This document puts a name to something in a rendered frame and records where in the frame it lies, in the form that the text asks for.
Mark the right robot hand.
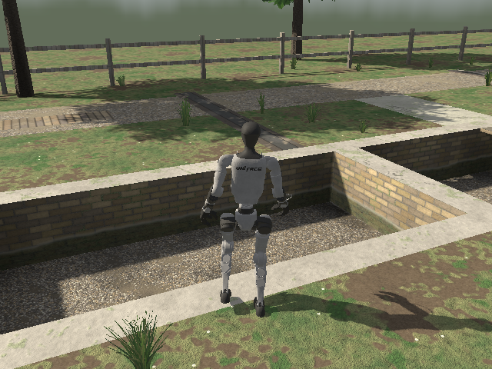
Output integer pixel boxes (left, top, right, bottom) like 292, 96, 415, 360
271, 204, 289, 216

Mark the right robot upper arm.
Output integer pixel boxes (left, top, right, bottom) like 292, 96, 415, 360
265, 156, 284, 198

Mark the robot right thigh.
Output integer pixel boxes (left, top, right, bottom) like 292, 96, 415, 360
253, 214, 272, 267

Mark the robot left forearm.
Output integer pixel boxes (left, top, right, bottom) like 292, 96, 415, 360
202, 185, 218, 213

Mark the robot left foot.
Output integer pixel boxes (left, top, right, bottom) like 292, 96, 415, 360
220, 289, 231, 304

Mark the left robot upper arm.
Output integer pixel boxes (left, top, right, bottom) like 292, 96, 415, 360
211, 155, 233, 197

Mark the left robot hand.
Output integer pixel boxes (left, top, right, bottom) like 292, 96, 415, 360
200, 209, 218, 227

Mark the robot right forearm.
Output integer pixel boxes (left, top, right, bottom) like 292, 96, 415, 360
276, 186, 288, 208

